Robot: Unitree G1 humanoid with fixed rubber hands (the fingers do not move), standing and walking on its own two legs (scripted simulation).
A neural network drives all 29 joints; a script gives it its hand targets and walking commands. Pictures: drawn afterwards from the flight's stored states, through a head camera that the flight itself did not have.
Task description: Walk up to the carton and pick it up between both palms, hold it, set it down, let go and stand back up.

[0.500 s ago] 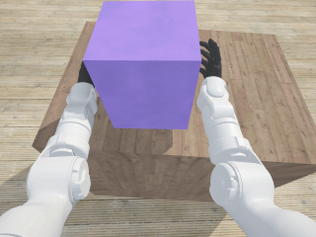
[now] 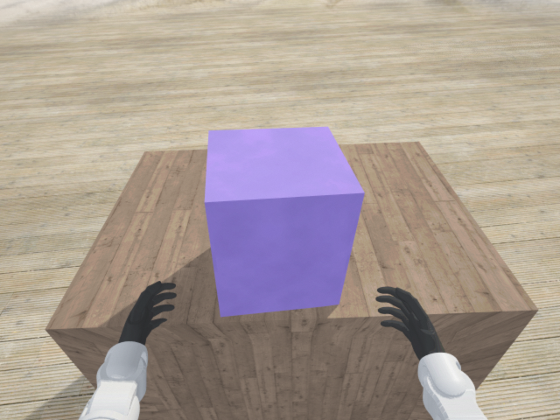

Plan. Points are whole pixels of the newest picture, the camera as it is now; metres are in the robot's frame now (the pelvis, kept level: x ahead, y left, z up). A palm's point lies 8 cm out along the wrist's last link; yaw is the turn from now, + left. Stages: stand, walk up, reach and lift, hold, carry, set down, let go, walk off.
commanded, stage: stand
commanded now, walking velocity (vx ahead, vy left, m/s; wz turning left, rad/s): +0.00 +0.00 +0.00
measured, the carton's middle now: (275, 219) +0.44 +0.04 +0.09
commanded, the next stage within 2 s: none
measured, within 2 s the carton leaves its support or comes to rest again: neither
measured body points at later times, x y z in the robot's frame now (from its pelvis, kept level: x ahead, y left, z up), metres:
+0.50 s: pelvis +0.03 -0.03 +0.00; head -0.01 -0.05 +0.45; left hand +0.27 +0.23 +0.02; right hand +0.00 -0.33 -0.13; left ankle -0.05 +0.12 -0.74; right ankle -0.04 -0.13 -0.74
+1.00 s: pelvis +0.03 -0.02 +0.00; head -0.01 -0.03 +0.45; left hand +0.27 +0.24 +0.02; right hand +0.01 -0.31 -0.13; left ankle -0.05 +0.12 -0.74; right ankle -0.04 -0.13 -0.74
